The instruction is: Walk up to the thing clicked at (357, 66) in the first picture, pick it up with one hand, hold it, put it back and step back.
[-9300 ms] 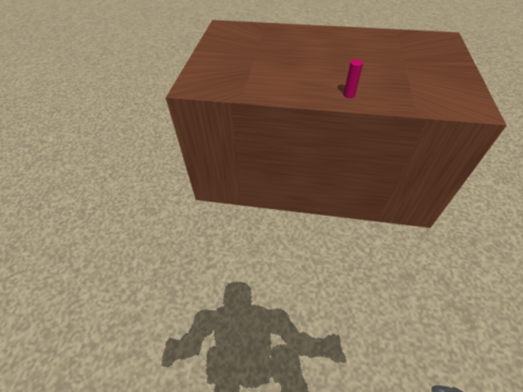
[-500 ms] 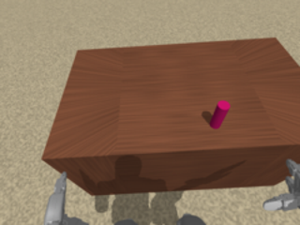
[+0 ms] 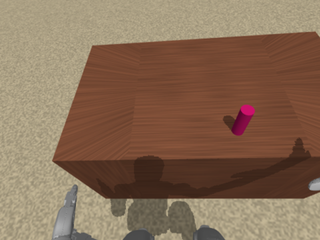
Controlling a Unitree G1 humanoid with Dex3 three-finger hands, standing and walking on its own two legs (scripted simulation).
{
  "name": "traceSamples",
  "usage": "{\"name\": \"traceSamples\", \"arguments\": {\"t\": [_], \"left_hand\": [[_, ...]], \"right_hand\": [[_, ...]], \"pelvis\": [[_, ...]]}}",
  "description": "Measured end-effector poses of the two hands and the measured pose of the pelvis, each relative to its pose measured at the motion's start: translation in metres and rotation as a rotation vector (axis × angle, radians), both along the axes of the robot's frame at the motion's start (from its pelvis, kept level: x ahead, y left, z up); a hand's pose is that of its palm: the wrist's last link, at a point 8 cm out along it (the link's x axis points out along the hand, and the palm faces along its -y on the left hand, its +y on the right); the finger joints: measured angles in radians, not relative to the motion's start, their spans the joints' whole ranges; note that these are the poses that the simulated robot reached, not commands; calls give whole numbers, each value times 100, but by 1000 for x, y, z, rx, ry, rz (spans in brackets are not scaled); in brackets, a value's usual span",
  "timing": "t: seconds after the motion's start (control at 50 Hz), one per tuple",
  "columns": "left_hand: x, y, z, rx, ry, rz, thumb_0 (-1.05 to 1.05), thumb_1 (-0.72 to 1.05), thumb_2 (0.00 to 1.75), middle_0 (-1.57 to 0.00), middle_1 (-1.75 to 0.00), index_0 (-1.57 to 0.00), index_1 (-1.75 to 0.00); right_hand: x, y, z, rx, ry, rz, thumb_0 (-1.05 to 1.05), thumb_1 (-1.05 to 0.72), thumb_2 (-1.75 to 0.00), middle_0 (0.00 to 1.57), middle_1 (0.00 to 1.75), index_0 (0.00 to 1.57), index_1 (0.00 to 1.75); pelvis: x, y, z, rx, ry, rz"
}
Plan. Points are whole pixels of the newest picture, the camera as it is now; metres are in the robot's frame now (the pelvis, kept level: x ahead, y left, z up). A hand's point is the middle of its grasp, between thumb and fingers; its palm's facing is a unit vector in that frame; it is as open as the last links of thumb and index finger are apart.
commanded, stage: go down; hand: right
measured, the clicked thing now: (242, 121) +0.46 -0.23 -0.08
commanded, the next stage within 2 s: approach in 0.96 s
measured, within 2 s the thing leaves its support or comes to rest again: neither
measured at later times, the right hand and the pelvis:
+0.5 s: hand out of the picture +0.34 -0.38 +0.02, palm faces +0.29 +0.95 -0.09, open 17.7 cm; pelvis -0.01 +0.00 -0.01, yaw +0 degrees
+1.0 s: hand out of the picture +0.36 -0.40 +0.03, palm faces +0.28 +0.96 -0.07, open 17.7 cm; pelvis +0.00 +0.00 -0.02, yaw +0 degrees
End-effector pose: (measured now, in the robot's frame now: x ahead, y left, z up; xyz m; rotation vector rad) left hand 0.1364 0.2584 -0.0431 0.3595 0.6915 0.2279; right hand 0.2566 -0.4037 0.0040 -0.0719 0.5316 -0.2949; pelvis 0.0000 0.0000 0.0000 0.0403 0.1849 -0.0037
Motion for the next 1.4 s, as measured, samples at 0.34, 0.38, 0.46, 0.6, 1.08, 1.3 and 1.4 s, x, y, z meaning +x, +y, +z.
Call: {"name": "traceSamples", "arguments": {"t": [0.34,0.38,0.46,0.6,1.08,1.3,1.4], "left_hand": [[-11,-1,-9,1,45,-3,-1,-52,4,-6,-6,-6,-5],[-12,1,-9,5,46,3,-1,-52,4,-6,-6,-6,-5],[-12,5,-5,21,37,6,-1,-52,4,-6,-6,-6,-5],[-7,9,-4,42,38,-5,-1,-52,4,-6,-6,-6,-5],[0,-1,-6,42,59,-13,-1,-53,5,-6,-6,-6,-5],[11,-21,-13,16,29,-65,-1,-55,6,-7,-6,-5,-7],[15,-16,-9,55,-29,-75,-1,-56,6,-7,-6,-5,-7]], "right_hand": [[36,-17,21,-2,-120,16,-1,60,-6,3,7,4,7],[40,-18,23,8,-134,9,-1,60,-6,3,7,4,7],[46,-21,25,12,-162,-4,-1,60,-5,3,7,4,6],[50,-31,28,-2,-192,-8,-1,60,-5,3,7,4,6],[72,-49,36,12,-265,-2,-2,60,-6,3,7,4,7],[83,-41,23,31,-369,12,-1,61,-6,2,7,4,7],[95,-15,-13,82,-424,30,-1,61,-7,1,7,4,7]], "pelvis": [[-8,1,-5,8,39,-4],[-8,1,-6,8,44,-2],[-8,3,-7,9,50,0],[-8,5,-11,13,70,-4],[-1,-3,-16,28,109,-6],[-2,-7,-24,32,146,-7],[-7,-8,-37,34,172,0]]}}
